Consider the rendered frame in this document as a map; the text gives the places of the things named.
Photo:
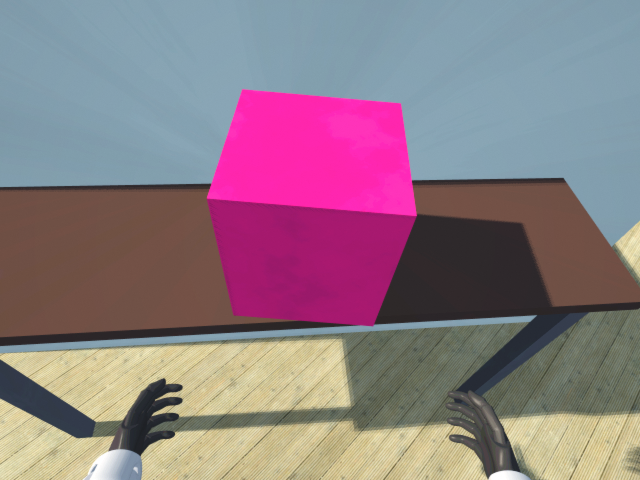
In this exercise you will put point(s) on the left robot forearm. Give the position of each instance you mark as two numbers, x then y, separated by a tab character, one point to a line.
117	464

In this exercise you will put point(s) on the carton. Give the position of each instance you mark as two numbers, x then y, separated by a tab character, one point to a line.
312	204

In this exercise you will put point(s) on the right robot hand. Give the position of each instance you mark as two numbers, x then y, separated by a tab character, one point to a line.
491	445

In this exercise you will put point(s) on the left robot hand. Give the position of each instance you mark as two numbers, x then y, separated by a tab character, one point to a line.
133	434

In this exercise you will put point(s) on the table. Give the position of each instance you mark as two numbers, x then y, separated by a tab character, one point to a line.
89	263

